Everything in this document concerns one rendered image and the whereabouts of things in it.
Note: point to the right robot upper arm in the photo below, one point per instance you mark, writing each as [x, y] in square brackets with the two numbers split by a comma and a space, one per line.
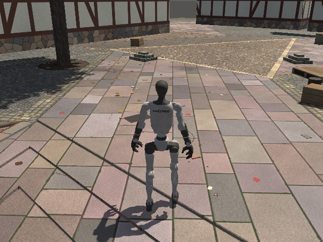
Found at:
[180, 117]

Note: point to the right robot hand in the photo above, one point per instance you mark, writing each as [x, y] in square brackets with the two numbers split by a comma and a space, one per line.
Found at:
[190, 152]

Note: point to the robot right shin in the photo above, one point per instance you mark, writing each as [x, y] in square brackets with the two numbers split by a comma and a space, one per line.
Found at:
[174, 179]

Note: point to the left robot upper arm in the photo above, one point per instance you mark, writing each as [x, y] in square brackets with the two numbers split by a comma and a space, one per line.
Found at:
[143, 113]

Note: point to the left robot hand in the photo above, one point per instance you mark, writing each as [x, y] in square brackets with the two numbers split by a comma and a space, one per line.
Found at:
[135, 144]

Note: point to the robot left forearm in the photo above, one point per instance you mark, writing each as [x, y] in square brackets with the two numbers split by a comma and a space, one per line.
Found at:
[137, 133]

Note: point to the robot torso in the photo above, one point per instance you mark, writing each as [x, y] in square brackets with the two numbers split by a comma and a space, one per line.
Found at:
[161, 122]

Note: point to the robot right forearm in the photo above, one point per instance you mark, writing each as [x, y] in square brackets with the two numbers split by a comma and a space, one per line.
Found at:
[186, 136]

